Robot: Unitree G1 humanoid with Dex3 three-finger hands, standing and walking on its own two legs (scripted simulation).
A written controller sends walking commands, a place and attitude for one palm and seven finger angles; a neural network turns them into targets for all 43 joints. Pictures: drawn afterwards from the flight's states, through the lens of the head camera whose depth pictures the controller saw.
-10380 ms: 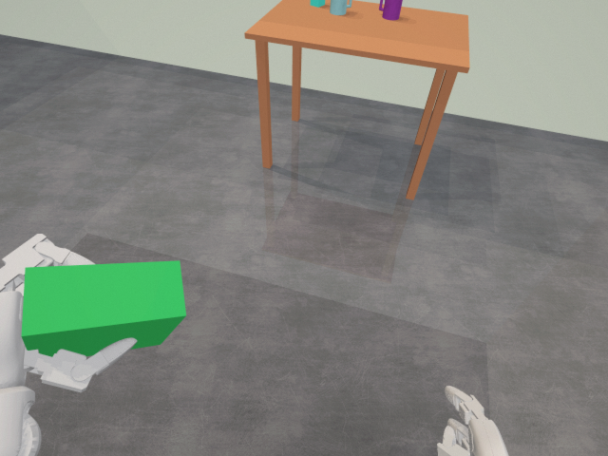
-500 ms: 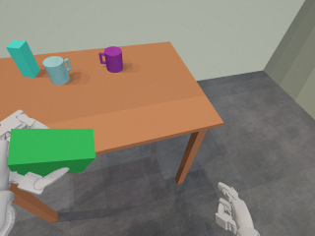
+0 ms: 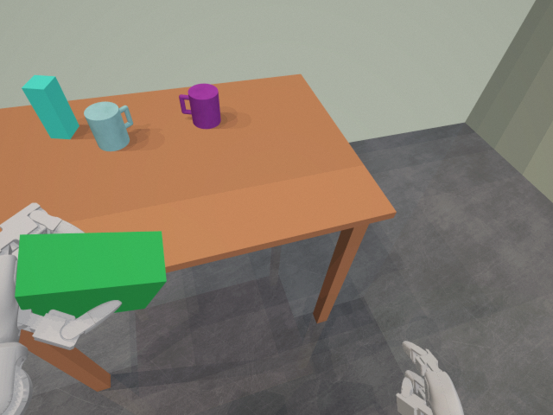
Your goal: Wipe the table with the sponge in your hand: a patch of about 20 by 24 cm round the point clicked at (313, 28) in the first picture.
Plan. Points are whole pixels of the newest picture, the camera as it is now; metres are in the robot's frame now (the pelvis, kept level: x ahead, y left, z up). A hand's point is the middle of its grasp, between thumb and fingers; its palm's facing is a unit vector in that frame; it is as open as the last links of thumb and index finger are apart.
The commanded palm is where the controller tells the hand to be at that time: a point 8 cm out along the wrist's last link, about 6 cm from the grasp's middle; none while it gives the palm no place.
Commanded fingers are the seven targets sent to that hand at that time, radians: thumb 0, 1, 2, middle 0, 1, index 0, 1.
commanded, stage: look again from close up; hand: left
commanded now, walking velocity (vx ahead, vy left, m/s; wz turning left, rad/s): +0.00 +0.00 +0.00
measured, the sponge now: (114, 276) +0.23 +0.21 +0.13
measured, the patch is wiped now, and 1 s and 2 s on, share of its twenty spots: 0.00 0.00 0.00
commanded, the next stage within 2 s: shuffle to correct the standing spot in 0.12 s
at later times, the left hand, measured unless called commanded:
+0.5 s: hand (75, 270) +0.23 +0.25 +0.14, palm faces +0.38 -0.85 -0.37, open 9.9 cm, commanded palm +0.18 +0.28 +0.17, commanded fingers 0.00 0.10 1.30 -1.20 -1.60 -1.20 -1.60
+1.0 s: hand (76, 236) +0.26 +0.26 +0.16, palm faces +0.36 -0.82 -0.44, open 9.9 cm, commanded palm +0.20 +0.30 +0.17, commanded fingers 0.00 0.10 1.30 -1.20 -1.60 -1.20 -1.60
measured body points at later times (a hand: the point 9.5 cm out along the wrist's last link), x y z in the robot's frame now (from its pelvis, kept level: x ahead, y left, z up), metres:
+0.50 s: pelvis +0.01 +0.00 -0.01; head +0.02 +0.01 +0.44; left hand +0.20 +0.29 +0.16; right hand +0.19 -0.24 -0.08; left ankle +0.03 +0.07 -0.74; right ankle +0.00 -0.13 -0.74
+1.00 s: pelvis +0.04 +0.02 -0.02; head +0.06 +0.02 +0.43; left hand +0.24 +0.30 +0.18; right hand +0.20 -0.20 -0.11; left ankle +0.03 +0.07 -0.74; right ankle +0.03 -0.09 -0.75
